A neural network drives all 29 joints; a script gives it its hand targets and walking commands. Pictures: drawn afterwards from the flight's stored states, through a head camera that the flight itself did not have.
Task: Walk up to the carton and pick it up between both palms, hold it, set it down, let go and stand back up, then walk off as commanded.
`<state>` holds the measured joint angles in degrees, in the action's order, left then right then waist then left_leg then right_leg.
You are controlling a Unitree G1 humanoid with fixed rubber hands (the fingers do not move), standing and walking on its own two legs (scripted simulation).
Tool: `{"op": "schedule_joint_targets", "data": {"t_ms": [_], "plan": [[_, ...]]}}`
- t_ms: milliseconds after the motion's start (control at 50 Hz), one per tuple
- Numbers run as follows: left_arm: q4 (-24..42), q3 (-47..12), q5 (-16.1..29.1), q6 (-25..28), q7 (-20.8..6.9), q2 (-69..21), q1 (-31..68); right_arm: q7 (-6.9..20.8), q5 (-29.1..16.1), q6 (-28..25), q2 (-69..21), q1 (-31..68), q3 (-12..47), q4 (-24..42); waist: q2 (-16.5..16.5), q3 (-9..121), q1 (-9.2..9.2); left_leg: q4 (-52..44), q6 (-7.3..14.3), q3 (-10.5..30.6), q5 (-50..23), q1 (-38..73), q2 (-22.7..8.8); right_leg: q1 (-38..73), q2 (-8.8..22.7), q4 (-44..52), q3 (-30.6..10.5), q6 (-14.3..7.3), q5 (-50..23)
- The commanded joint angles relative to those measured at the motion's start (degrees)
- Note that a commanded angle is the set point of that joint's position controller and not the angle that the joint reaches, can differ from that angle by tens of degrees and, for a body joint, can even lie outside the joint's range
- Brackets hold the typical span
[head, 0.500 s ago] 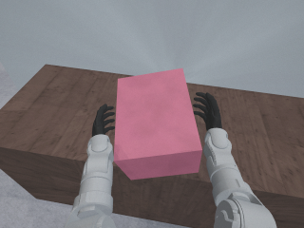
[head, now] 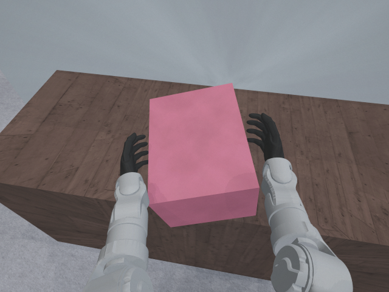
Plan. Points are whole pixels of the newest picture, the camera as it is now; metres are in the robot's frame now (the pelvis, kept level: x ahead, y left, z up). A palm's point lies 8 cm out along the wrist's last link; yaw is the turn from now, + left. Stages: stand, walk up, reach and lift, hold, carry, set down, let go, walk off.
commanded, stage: set down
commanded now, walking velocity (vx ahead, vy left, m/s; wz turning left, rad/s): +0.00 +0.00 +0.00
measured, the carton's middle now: (201, 155) +0.46 +0.02 -0.02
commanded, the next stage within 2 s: none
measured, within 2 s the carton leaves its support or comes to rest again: rests again in 1.18 s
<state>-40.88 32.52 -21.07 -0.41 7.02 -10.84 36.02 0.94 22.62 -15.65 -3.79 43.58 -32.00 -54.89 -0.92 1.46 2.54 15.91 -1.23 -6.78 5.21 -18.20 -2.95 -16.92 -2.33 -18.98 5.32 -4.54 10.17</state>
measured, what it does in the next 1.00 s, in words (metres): stands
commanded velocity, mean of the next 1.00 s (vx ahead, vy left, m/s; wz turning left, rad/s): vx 0.00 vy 0.00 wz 0.00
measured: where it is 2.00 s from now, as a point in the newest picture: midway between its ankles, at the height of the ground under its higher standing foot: outside the picture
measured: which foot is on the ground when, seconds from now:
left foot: down 0.00-1.00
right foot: down 0.00-1.00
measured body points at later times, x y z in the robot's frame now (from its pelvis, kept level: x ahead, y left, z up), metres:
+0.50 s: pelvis +0.01 +0.00 +0.00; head +0.10 -0.01 +0.44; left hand +0.42 +0.16 +0.03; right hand +0.45 -0.15 +0.04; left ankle +0.02 +0.14 -0.75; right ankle -0.01 -0.06 -0.75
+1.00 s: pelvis +0.00 +0.00 -0.01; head +0.11 -0.02 +0.43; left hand +0.43 +0.15 +0.02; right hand +0.46 -0.16 +0.02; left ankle +0.02 +0.14 -0.75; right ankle -0.01 -0.06 -0.75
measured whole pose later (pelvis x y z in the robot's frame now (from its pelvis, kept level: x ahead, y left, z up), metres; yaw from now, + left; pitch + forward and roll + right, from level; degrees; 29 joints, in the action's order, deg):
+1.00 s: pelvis +0.00 +0.00 -0.01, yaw -1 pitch +20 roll +1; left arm -47.5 36.1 -23.2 4.0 7.9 -12.0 46.8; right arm 4.4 28.2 -16.7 2.1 49.9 -41.0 -59.5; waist -0.4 6.5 5.3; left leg 17.0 -0.9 -8.1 3.8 -32.5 -3.2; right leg -32.8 -2.1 -22.2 5.1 -4.8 9.5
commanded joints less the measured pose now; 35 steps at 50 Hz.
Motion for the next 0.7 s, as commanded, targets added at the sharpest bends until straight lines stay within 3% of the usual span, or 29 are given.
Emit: {"op": "schedule_joint_targets", "data": {"t_ms": [0,40,60,120,140,160,180,280,320,340,380,460,480,520,560,600,640,660,680], "plan": [[6.01,-20.46,0.19,6.0,-6.27,-21.32,36.39,7.04,3.16,-2.84,-22.36,28.44,15.38,0.98,-1.29,37.59,0.38,1.0,2.02,-1.58,-8.37,8.0,1.38,20.71,3.8,-3.96,-0.95,8.05,-35.78],[5.7,-19.99,-0.89,6.15,-6.23,-21.44,35.6,7.13,3.11,-3.21,-22.42,28.89,15.59,1.25,-1.08,38.24,0.75,1.27,1.93,-1.79,-9.97,8.51,1.23,21.0,3.64,-4.8,-1.0,8.19,-37.69],[4.76,-19.98,-0.68,6.09,-6.14,-22.43,35.66,7.45,2.96,-3.27,-21.52,29.47,15.26,0.79,-1.52,37.26,0.29,1.37,1.98,-1.34,-9.13,9.0,0.93,18.88,3.42,-4.0,-0.97,7.91,-35.26],[4.14,-20.74,0.53,6.89,-6.44,-22.1,36.16,7.3,4.35,-3.52,-21.42,28.79,15.37,0.96,-2.94,39.41,-0.93,1.14,2.24,-1.01,-8.97,7.33,0.98,20.61,4.07,-5.2,-1.1,8.84,-40.17],[3.83,-20.01,-0.04,7.27,-6.4,-22.11,36.11,7.36,4.39,-3.54,-22.35,27.94,14.88,-1.62,-1.87,37.49,-0.54,1.29,2.19,-1.23,-9.35,6.86,1.3,20.38,4.3,-5.57,-1.28,8.84,-40.49],[4.25,-21.27,0.34,7.7,-6.25,-22.13,36.06,7.44,4.27,-4.42,-22.61,28.9,16.33,0.94,-1.99,42.18,-0.6,2.15,1.88,-1.06,-11.64,6.67,1.09,20.79,4.0,-6.34,-0.69,8.65,-43.38],[3.49,-20.04,-0.62,7.69,-6.21,-22.74,35.51,7.69,4.45,-4.22,-22.08,28.56,15.57,-0.57,-1.74,40.97,0.31,2.35,2.14,-1.05,-13.23,7.46,0.8,20.53,4.16,-6.46,-0.79,8.51,-43.63],[1.9,-20.67,-0.78,8.73,-5.53,-23.38,33.99,7.83,3.47,-5.99,-22.03,28.28,16.36,-2.4,-0.81,42.36,0.94,3.6,1.65,-0.6,-16.24,8.15,0.36,17.76,3.68,-7.31,-0.67,7.79,-45.4],[1.45,-21.3,-0.13,9.07,-5.27,-23.92,35.44,7.95,4.34,-6.16,-21.88,29.24,16.23,-2.68,-2.88,42.09,1.03,3.84,1.91,-0.89,-16.16,6.48,0.55,17.9,3.57,-7.2,-0.67,8.2,-46.8],[0.46,-19.94,-0.77,8.94,-5.23,-23.19,33.31,8.03,3.69,-6.29,-21.64,29.18,16.92,-2.67,-2.98,41.49,2.01,3.69,2.31,-0.77,-16.6,6.6,0.34,17.65,3.93,-7.34,-1.0,8.34,-47.49],[-0.84,-20.02,-0.27,9.43,-5.57,-22.83,34.91,7.77,3.96,-6.48,-21.48,30.05,16.4,-2.91,-3.86,41.31,0.85,3.86,2.22,-0.98,-15.44,4.86,0.57,18.34,4.16,-7.86,-1.12,8.5,-48.84],[-1.93,-19.35,-0.17,9.32,-5.14,-22.93,35.64,8.45,4.44,-6.39,-20.33,30.27,14.02,-4.38,-4.51,40.87,1.4,3.36,2.45,-0.59,-13.8,5.18,0.01,15.35,3.49,-7.35,-0.81,8.35,-43.95],[-2.32,-18.52,-0.78,9.37,-5.08,-22.46,35.71,8.49,4.52,-6.24,-20.26,31.34,13.36,-4.19,-4.73,40.7,2.36,3.14,2.87,-0.95,-12.6,4.6,-0.06,14.95,3.58,-6.89,-1.15,7.96,-41.31],[-2.3,-19.08,-0.54,9.64,-4.63,-23.3,36.61,8.83,5.56,-6.34,-19.65,30.74,12.9,-4.73,-4.22,41.92,1.46,3.64,2.35,-0.66,-13.33,5.4,-0.2,13.26,3.33,-7.03,-0.83,7.59,-40.98],[-2.92,-18.03,-0.35,9.1,-4.63,-21.75,37.63,9.01,5.82,-5.57,-18.19,31.95,10.95,-5.17,-4.04,40.15,1.52,3.42,2.57,-0.86,-12.13,4.51,-0.07,12.34,3.46,-6.1,-0.71,7.47,-37.49],[-2.86,-16.42,-1.56,9.09,-4.53,-22.03,36.3,9.58,5.97,-5.63,-19.1,31.35,11.07,-4.89,-4.86,42.51,2.85,3.34,3.03,-1.37,-11.97,4.05,0.01,12.85,3.54,-6.47,-1.15,7.77,-38.05],[-3.3,-16.06,-1.88,8.92,-4.42,-21.63,37.42,9.74,6.27,-5.11,-18.73,30.73,10.3,-6.58,-4.72,41.51,2.17,3.06,2.97,-1.41,-10.73,2.98,0.1,12.6,3.55,-6.88,-0.71,7.86,-37.77],[-3.74,-15.2,-2.05,8.78,-4.34,-21.1,37.85,9.96,6.6,-4.82,-18.73,31.42,10.36,-6.02,-6.2,41.33,2.98,2.4,3.71,-1.68,-7.83,1.42,0.18,13.1,4.06,-6.22,-1.7,8.05,-35.89],[-4.28,-14.14,-2.31,8.43,-4.64,-20.68,38.72,10.14,7.69,-4.15,-17.98,32.37,9.05,-5.92,-6.62,40.34,2.51,1.32,3.97,-1.81,-5.4,-0.09,0.39,13.96,4.22,-6.35,-1.71,8.34,-34.9]]}}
